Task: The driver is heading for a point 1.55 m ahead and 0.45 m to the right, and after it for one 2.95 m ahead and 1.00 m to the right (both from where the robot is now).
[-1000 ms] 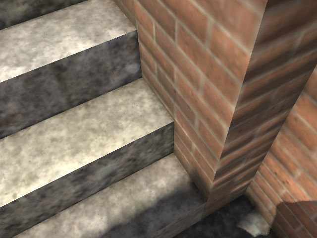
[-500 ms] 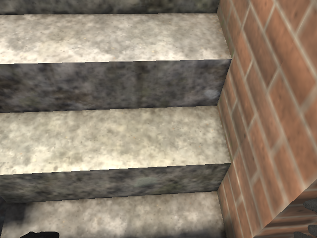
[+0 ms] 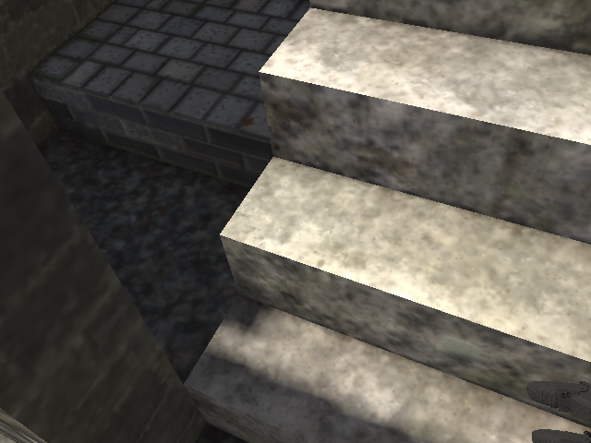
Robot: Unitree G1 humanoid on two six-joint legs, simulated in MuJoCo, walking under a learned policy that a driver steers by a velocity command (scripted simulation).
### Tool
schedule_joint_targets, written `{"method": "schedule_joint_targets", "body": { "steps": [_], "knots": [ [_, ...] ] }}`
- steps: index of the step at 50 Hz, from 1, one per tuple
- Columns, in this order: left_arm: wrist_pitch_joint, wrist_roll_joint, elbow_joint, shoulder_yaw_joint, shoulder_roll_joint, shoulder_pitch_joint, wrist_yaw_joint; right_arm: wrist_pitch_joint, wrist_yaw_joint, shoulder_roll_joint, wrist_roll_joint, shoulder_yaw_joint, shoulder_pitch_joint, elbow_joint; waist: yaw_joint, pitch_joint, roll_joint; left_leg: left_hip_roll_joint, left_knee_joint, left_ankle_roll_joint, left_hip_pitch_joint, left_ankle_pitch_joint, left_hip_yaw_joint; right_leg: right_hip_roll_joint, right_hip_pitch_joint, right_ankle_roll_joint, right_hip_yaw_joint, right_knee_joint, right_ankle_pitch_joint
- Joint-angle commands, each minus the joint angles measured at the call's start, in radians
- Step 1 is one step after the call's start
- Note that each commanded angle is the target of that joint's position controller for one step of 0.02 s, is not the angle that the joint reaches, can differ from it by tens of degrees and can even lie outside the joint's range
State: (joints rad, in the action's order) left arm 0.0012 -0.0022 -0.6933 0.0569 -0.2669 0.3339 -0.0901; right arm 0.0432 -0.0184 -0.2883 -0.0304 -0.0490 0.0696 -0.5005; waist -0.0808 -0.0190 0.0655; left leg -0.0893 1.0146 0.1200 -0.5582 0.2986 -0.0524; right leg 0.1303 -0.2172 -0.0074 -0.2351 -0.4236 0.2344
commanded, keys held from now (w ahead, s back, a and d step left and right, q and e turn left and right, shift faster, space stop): e+shift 0.68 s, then shift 0.16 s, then q+shift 0.16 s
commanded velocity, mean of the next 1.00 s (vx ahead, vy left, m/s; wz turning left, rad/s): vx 0.00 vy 0.00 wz -0.50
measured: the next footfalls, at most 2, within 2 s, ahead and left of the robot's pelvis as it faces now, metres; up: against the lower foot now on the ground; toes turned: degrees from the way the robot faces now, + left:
left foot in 0.10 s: +0.04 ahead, +0.18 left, +0.00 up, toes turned -2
right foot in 0.48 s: +0.03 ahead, -0.06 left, +0.00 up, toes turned -21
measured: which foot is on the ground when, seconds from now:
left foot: up 0.00-0.08, down 0.10-0.48, up 0.50-0.90, down 0.92-1.00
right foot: down 0.00-0.20, up 0.22-0.46, down 0.48-0.94, up 0.96-1.00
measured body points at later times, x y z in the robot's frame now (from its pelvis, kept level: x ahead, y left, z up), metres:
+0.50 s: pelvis +0.01 +0.04 -0.03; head +0.05 +0.00 +0.41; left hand +0.22 +0.28 -0.10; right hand +0.14 -0.28 -0.12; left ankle -0.01 +0.18 -0.74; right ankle -0.01 -0.05 -0.75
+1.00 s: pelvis +0.02 +0.09 -0.01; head +0.03 +0.08 +0.44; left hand +0.31 +0.20 -0.10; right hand +0.01 -0.20 -0.10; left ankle +0.10 +0.17 -0.75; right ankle -0.02 -0.05 -0.74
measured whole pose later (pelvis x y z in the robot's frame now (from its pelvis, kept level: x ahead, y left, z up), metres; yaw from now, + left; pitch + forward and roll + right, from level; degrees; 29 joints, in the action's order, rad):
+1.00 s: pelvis +0.02 +0.09 -0.01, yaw -32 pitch +1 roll +2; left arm -0.04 0.05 -0.66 0.02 -0.25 0.12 -0.05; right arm -0.02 -0.01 -0.22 0.03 -0.05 0.20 -0.62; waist 0.01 0.00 -0.03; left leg 0.08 0.50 -0.04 -0.29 0.23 -0.04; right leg -0.02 -0.40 0.05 0.17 -0.68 0.39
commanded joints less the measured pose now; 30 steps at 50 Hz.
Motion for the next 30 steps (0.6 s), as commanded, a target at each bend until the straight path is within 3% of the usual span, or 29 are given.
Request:
{"method": "schedule_joint_targets", "body": {
  "steps": [1,2,3,4,5,6,7,8,9,10,11,12,13,14,15,16,17,19,20,21,22,23,24,25,26,27,28,29,30],
  "knots": [
    [-0.026,0.002,0.090,0.011,-0.111,-0.099,0.018,-0.016,0.003,0.026,0.008,0.013,-0.040,0.058,0.068,0.060,-0.263,0.036,-0.280,-0.064,0.232,0.083,0.041,0.143,-0.023,-0.156,0.173,0.192,-0.044],
    [-0.033,-0.001,0.083,-0.004,-0.072,-0.096,0.031,-0.017,0.008,0.049,0.019,0.018,0.015,0.023,0.096,0.084,-0.238,0.034,-0.449,-0.094,0.341,0.042,0.029,0.146,-0.013,-0.138,0.189,0.178,-0.041],
    [-0.029,-0.006,0.069,-0.007,-0.066,-0.082,0.049,-0.033,0.010,0.047,0.024,0.013,0.090,-0.017,0.127,0.059,-0.189,0.046,-0.653,-0.124,0.450,-0.024,0.038,0.133,-0.030,-0.111,0.202,0.127,-0.069],
    [-0.033,-0.010,0.046,-0.010,-0.054,0.004,0.064,-0.040,0.007,0.003,0.037,-0.001,0.129,-0.053,0.121,0.038,-0.126,0.057,-0.775,-0.134,0.553,-0.126,0.032,0.110,-0.070,-0.069,0.205,0.078,-0.133],
    [-0.041,0.019,0.050,-0.001,-0.086,0.062,0.081,-0.047,0.003,-0.059,0.042,-0.011,0.152,-0.066,0.085,0.066,-0.059,-0.028,-0.702,-0.131,0.647,-0.413,-0.049,0.071,-0.122,-0.009,0.189,-0.009,-0.081],
    [-0.064,0.043,0.050,-0.008,-0.054,0.153,0.110,-0.037,-0.004,-0.141,0.054,-0.026,0.078,-0.051,0.011,0.124,0.177,-0.134,-0.538,-0.199,0.722,-0.650,-0.112,0.008,-0.267,0.049,0.148,-0.010,0.071],
    [-0.085,0.035,0.049,0.003,-0.100,0.080,0.107,-0.030,0.000,-0.093,0.045,-0.028,0.016,-0.047,0.040,0.133,0.184,-0.072,-0.568,-0.211,0.550,-0.467,-0.063,-0.004,-0.146,0.081,0.158,-0.006,-0.004],
    [-0.090,0.022,0.065,0.020,-0.146,0.000,0.102,-0.033,-0.001,-0.090,0.045,-0.033,-0.020,-0.034,0.062,0.096,0.136,-0.019,-0.571,-0.186,0.538,-0.371,-0.022,-0.043,-0.174,0.094,0.128,-0.095,-0.061],
    [-0.089,0.009,0.069,0.030,-0.159,-0.032,0.087,-0.031,-0.007,-0.096,0.036,-0.036,-0.002,-0.038,0.084,0.107,0.100,-0.012,-0.583,-0.188,0.550,-0.363,-0.017,-0.060,-0.213,0.096,0.111,-0.172,-0.078],
    [-0.077,0.007,0.077,0.036,-0.164,-0.046,0.073,-0.030,-0.013,-0.100,0.025,-0.034,0.024,-0.031,0.088,0.091,0.149,-0.031,-0.579,-0.212,0.550,-0.406,-0.022,-0.077,-0.269,0.097,0.115,-0.242,-0.065],
    [-0.061,0.000,0.087,0.031,-0.129,-0.057,0.063,-0.026,-0.023,-0.112,0.010,-0.040,0.040,-0.032,0.087,0.070,0.186,-0.079,-0.589,-0.253,0.543,-0.471,-0.046,-0.092,-0.342,0.098,0.115,-0.352,0.025],
    [-0.044,-0.002,0.097,0.035,-0.118,-0.065,0.057,-0.028,-0.033,-0.120,0.016,-0.046,0.075,-0.031,0.114,0.070,0.221,-0.174,-0.615,-0.332,0.540,-0.548,-0.105,-0.092,-0.448,0.106,0.149,-0.610,0.255],
    [-0.024,-0.011,0.092,0.038,-0.103,-0.040,0.053,-0.041,-0.039,-0.122,0.028,-0.044,0.078,-0.025,0.099,0.074,0.211,-0.266,-0.635,-0.387,0.511,-0.651,-0.132,-0.059,-0.517,0.120,0.225,-0.832,0.355],
    [0.001,-0.024,0.100,0.039,-0.074,-0.026,0.040,-0.042,-0.042,-0.117,0.030,-0.043,-0.001,-0.006,0.050,0.054,0.155,-0.299,-0.640,-0.381,0.440,-0.673,-0.110,-0.024,-0.519,0.124,0.283,-0.969,0.354],
    [0.020,-0.017,0.095,0.039,-0.067,0.012,0.033,-0.050,-0.049,-0.102,0.012,-0.041,-0.077,0.005,0.000,0.046,0.111,-0.286,-0.643,-0.342,0.390,-0.632,-0.049,0.005,-0.488,0.124,0.312,-0.991,0.288],
    [0.031,-0.011,0.099,0.039,-0.061,0.011,0.030,-0.055,-0.052,-0.087,0.004,-0.037,-0.121,0.010,-0.023,0.044,0.098,-0.263,-0.633,-0.309,0.372,-0.617,0.001,0.018,-0.466,0.124,0.310,-0.939,0.219],
    [0.041,0.005,0.108,0.035,-0.054,-0.004,0.043,-0.055,-0.055,-0.082,0.010,-0.034,-0.133,0.007,-0.024,0.055,0.093,-0.245,-0.619,-0.300,0.358,-0.627,0.057,0.012,-0.416,0.125,0.287,-0.851,0.172],
    [0.034,0.016,0.138,0.022,-0.038,-0.088,0.083,-0.043,-0.053,-0.115,0.015,-0.051,-0.126,0.000,0.013,0.091,0.034,-0.198,-0.540,-0.283,0.359,-0.596,0.158,-0.010,-0.298,0.091,0.213,-0.598,0.089],
    [0.029,0.017,0.137,0.011,-0.027,-0.103,0.095,-0.036,-0.051,-0.134,0.016,-0.060,-0.101,-0.004,0.045,0.107,0.019,-0.187,-0.515,-0.288,0.383,-0.614,0.176,-0.046,-0.254,0.081,0.165,-0.491,0.086],
    [0.023,0.013,0.139,0.012,-0.043,-0.093,0.103,-0.033,-0.047,-0.146,0.020,-0.064,-0.089,-0.008,0.052,0.127,0.023,-0.199,-0.484,-0.293,0.404,-0.655,0.171,-0.074,-0.207,0.071,0.133,-0.426,0.076],
    [0.017,0.021,0.120,0.012,-0.045,-0.017,0.100,-0.040,-0.036,-0.139,0.020,-0.065,-0.074,-0.013,0.029,0.158,0.034,-0.229,-0.458,-0.281,0.418,-0.680,0.149,-0.085,-0.137,0.050,0.127,-0.351,0.078],
    [0.008,0.017,0.111,0.016,-0.044,0.041,0.094,-0.042,-0.029,-0.141,0.012,-0.069,-0.087,-0.020,-0.016,0.155,0.026,-0.227,-0.392,-0.242,0.380,-0.599,0.169,-0.109,-0.053,0.013,0.122,-0.205,0.001],
    [0.006,0.020,0.095,0.046,-0.121,0.100,0.072,-0.048,-0.024,-0.076,0.020,-0.055,-0.041,-0.029,-0.024,0.132,-0.112,-0.144,-0.184,-0.171,0.255,-0.472,0.227,-0.145,0.096,-0.041,0.190,-0.081,-0.183],
    [-0.004,0.031,0.105,0.091,-0.315,0.139,0.049,-0.052,-0.017,0.015,0.082,-0.028,-0.066,0.052,0.029,0.128,-0.532,0.033,0.228,-0.041,-0.158,0.329,0.225,0.125,0.311,-0.219,0.657,-0.088,-0.935],
    [-0.040,0.079,0.145,0.076,-0.315,0.120,0.070,-0.069,-0.011,-0.045,0.068,-0.032,-0.117,0.059,-0.007,0.333,-0.436,0.118,0.445,-0.034,-0.193,0.438,-0.052,0.275,0.323,-0.395,0.914,0.017,-0.910],
    [-0.060,0.088,0.158,0.075,-0.315,0.035,0.087,-0.066,-0.010,-0.110,0.044,-0.048,-0.133,0.051,0.014,0.301,-0.258,0.101,0.457,-0.044,-0.215,0.365,-0.106,0.261,0.292,-0.388,0.848,0.018,-0.806],
    [-0.059,0.052,0.158,0.075,-0.291,-0.018,0.079,-0.067,-0.017,-0.113,0.050,-0.050,-0.152,0.050,0.042,0.219,-0.155,0.096,0.405,-0.052,-0.249,0.278,-0.102,0.209,0.262,-0.334,0.775,0.013,-0.714],
    [-0.042,0.012,0.156,0.060,-0.253,-0.049,0.061,-0.059,-0.025,-0.107,0.058,-0.047,-0.156,0.039,0.059,0.168,-0.079,0.084,0.340,-0.051,-0.247,0.193,-0.102,0.180,0.227,-0.278,0.719,0.009,-0.641],
    [-0.026,-0.004,0.161,0.052,-0.237,-0.080,0.039,-0.049,-0.026,-0.093,0.060,-0.043,-0.172,0.046,0.075,0.155,-0.075,0.088,0.289,-0.054,-0.194,0.122,-0.107,0.154,0.162,-0.245,0.693,0.024,-0.563]
  ]
}}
